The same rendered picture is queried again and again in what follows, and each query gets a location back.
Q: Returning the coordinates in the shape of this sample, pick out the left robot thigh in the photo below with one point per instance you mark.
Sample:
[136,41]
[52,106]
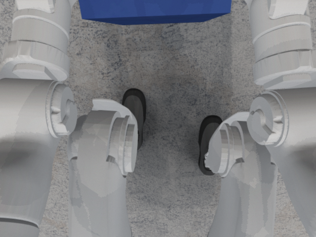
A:
[97,188]

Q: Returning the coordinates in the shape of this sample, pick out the carton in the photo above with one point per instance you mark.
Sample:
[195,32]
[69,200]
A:
[139,12]

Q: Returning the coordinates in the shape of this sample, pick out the robot left forearm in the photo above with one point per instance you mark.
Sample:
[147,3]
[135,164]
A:
[39,41]

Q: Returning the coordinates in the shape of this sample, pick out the left robot shin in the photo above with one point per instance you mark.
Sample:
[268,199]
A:
[98,104]

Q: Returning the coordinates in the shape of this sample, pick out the robot left upper arm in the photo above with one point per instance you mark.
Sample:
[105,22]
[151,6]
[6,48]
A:
[34,115]

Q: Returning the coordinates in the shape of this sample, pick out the robot right forearm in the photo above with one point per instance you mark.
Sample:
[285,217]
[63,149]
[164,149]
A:
[281,35]

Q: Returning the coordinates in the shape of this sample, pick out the robot right upper arm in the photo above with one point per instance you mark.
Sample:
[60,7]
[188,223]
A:
[284,120]

